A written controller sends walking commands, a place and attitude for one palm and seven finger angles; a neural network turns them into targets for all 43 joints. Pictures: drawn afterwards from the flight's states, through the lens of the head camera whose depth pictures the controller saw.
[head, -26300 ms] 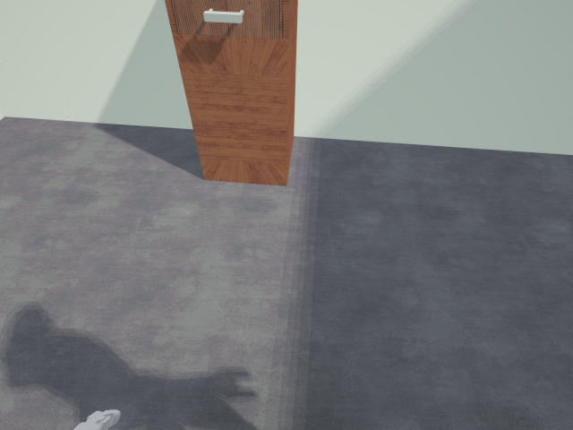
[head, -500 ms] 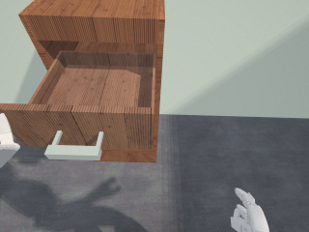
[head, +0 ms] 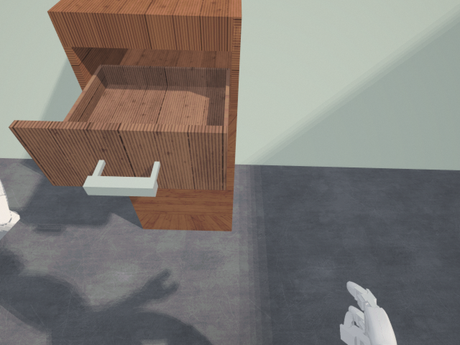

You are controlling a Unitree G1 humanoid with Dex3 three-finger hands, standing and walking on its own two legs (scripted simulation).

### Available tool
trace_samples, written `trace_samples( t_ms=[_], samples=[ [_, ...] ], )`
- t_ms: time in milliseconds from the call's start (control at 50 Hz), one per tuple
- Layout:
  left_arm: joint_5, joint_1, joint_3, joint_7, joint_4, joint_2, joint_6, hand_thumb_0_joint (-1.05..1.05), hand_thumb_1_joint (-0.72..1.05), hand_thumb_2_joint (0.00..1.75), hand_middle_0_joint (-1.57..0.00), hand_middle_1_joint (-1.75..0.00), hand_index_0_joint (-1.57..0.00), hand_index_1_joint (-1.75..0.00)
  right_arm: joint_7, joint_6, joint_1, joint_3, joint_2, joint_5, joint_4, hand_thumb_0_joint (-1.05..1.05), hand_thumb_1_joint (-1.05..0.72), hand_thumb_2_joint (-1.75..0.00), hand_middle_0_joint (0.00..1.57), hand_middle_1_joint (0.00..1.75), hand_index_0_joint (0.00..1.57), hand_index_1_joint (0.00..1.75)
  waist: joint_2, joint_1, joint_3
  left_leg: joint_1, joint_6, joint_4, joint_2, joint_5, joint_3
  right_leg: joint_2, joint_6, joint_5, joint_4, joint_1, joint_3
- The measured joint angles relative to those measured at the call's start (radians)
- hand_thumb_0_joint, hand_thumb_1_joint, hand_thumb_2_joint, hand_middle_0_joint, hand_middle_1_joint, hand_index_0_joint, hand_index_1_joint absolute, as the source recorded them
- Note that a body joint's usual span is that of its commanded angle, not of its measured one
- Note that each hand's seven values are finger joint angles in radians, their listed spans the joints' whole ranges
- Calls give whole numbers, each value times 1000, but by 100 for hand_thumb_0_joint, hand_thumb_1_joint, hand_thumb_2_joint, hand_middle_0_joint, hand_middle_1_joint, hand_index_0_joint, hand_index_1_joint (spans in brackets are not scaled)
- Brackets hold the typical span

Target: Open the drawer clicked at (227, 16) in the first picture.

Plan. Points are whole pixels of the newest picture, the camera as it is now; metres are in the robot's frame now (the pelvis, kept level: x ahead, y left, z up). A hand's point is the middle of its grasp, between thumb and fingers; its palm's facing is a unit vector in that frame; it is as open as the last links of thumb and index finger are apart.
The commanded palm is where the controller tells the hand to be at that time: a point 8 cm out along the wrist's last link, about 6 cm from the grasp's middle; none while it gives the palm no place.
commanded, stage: step back with the hand held close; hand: left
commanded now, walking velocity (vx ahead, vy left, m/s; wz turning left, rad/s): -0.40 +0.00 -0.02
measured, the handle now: (125, 176) +0.40 +0.22 +0.06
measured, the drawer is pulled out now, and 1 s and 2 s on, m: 0.30 0.30 0.30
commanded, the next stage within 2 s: stop stepping back and stand still in 0.26 s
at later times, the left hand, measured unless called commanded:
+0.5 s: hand out of the picture +0.05 +0.20 +0.23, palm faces +0.34 -0.77 -0.54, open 7.4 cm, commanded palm -0.02 +0.26 +0.25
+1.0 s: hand out of the picture -0.02 +0.19 +0.24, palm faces +0.40 -0.81 -0.43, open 7.4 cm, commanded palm -0.09 +0.25 +0.25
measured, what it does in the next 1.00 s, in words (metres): walks backwards: left foot, then right foot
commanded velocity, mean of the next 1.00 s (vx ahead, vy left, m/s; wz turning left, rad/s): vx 0.02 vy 0.02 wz -0.01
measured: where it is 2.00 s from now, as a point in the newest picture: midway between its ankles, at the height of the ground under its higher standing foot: outside the picture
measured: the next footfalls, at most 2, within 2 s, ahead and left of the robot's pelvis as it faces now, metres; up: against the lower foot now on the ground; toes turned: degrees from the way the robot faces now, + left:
left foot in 0.02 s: +0.03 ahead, +0.12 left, +0.00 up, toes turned +2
right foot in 0.28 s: -0.09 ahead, -0.11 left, +0.00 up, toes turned -4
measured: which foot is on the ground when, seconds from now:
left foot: up 0.00-0.00, down 0.02-0.30, up 0.32-0.56, down 0.58-1.00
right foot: down 0.00-0.04, up 0.06-0.26, down 0.28-0.58, up 0.60-0.86, down 0.88-1.00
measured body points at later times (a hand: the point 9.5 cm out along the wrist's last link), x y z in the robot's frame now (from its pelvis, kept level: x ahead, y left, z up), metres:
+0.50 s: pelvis -0.17 -0.02 +0.01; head -0.14 -0.01 +0.46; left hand +0.02 +0.24 +0.26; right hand -0.02 -0.26 -0.07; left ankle -0.18 +0.10 -0.69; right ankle -0.13 -0.11 -0.73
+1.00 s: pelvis -0.23 -0.02 +0.00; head -0.23 +0.00 +0.45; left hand -0.05 +0.24 +0.26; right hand -0.10 -0.26 -0.09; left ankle -0.22 +0.08 -0.70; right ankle -0.22 -0.13 -0.73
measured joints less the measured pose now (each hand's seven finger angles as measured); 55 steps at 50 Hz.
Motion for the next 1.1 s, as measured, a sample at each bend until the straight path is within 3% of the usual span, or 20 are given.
trace_samples(
  t_ms=[60,160,260,300,340,380,440,500,560,600,660,720,780,860,920,980,1020,1100],
  samples=[
    [-6,8,0,0,-37,19,-1,2,89,90,-21,-30,-21,-30,-3,-8,-3,-14,3,-6,4,1,-90,-90,20,30,21,30,-33,16,24,-8,13,-37,-12,57,4,-5,21,-15,27,-32,16],
    [-8,14,28,4,-73,15,-16,2,88,90,-21,-30,-21,-30,11,-56,24,-13,27,-30,13,1,-90,-90,20,30,20,30,-31,45,9,-44,10,-60,6,107,-3,30,36,-207,235,-34,24],
    [-13,-53,34,12,-44,-11,-23,2,89,90,-21,-30,-21,-30,38,-83,-12,7,45,-24,37,1,-90,-90,20,30,21,30,-11,68,9,-97,-7,-65,29,163,15,27,40,-161,116,94,14],
    [-12,-88,27,6,-14,-22,-22,1,89,90,-21,-30,-21,-30,47,-78,-45,15,45,-19,39,1,-90,-90,20,30,21,30,7,71,22,-141,-14,-38,51,177,22,44,-1,-178,48,106,18],
    [-7,-112,-2,-3,14,-31,-17,1,89,90,-21,-30,-21,-30,51,-62,-71,14,41,-11,49,1,-90,-90,21,30,21,30,24,57,44,-193,-20,71,40,40,-8,56,-32,-133,39,81,12],
    [-1,-100,-24,-11,19,-21,-8,1,89,90,-21,-30,-21,-30,51,-43,-75,11,41,-2,56,1,-90,-90,21,30,21,30,5,40,53,-240,-25,256,-8,-55,-31,39,-32,-84,15,68,15],
    [5,-7,-13,-15,-13,14,3,1,89,90,-21,-30,-21,-30,41,-8,-45,14,42,4,30,1,-90,-90,21,30,21,30,-35,13,35,-229,-32,371,-38,-53,-5,21,-32,-31,-26,49,31],
    [2,80,-1,-6,-52,41,6,2,88,90,-21,-30,-21,-30,19,4,15,11,27,0,2,1,-90,-90,21,30,21,30,-49,-1,-7,-117,-13,242,-37,-75,14,24,-32,4,-52,32,34],
    [5,91,0,4,-79,48,-8,2,88,90,-22,-30,-22,-30,-2,-5,76,-4,-9,-12,8,1,-90,-90,20,30,21,30,-26,-10,-52,39,15,-14,-21,-89,8,38,-23,24,-63,15,2],
    [10,53,2,10,-67,41,-23,1,88,90,-22,-30,-22,-30,-10,-9,96,-16,-20,-22,32,1,-90,-90,20,30,21,30,-29,-12,-58,62,40,-92,-29,-12,-7,35,-8,-55,-12,-10,-2],
    [17,14,20,23,-20,11,-28,1,88,90,-22,-30,-22,-30,-11,-24,128,-18,-16,-22,50,1,-90,-90,20,30,20,30,-26,-4,-66,67,46,-102,-29,40,-12,43,15,-198,204,-58,0],
    [20,-13,33,28,32,-10,-13,1,88,90,-21,-30,-21,-30,0,-47,146,-13,0,-14,68,1,-90,-90,20,30,20,30,-5,-2,-77,78,45,-122,-14,60,-18,38,26,-207,340,-69,-18],
    [19,-27,15,30,64,-36,5,1,89,90,-21,-30,-21,-30,8,-57,137,5,22,-11,83,1,-90,-90,20,30,20,30,4,6,-77,80,38,-130,-3,71,-7,16,29,-213,287,-27,-34],
    [21,-39,-23,24,68,-40,29,2,89,90,-20,-30,-20,-30,12,-54,103,35,52,-21,78,1,-90,-90,20,30,21,30,-3,10,-58,38,24,-63,5,47,11,-3,12,-233,63,93,-47],
    [22,-62,-48,7,32,-28,21,2,89,90,-20,-30,-21,-30,22,-41,52,36,53,-24,82,1,-90,-90,21,30,21,30,-5,14,-18,-62,21,151,11,-54,2,7,-18,-76,35,82,-39],
    [20,-61,-56,-7,-17,-11,2,2,89,90,-21,-30,-21,-30,30,-22,30,22,43,-21,100,1,-90,-90,21,30,21,30,-14,6,1,-131,15,311,3,-95,3,4,-16,-91,30,98,-50],
    [14,-25,-28,-6,-56,4,-14,2,88,90,-21,-30,-21,-30,26,-10,38,15,37,-19,91,1,-90,-90,21,30,21,30,-30,6,-11,-122,14,261,9,-73,25,0,-13,-92,9,107,-43],
    [-1,7,19,9,-83,25,-41,1,88,90,-21,-30,-22,-30,2,-19,64,0,4,-18,63,1,-90,-90,21,30,21,30,-24,1,-30,-23,25,-9,18,24,35,-1,6,-109,18,114,-48]
  ],
)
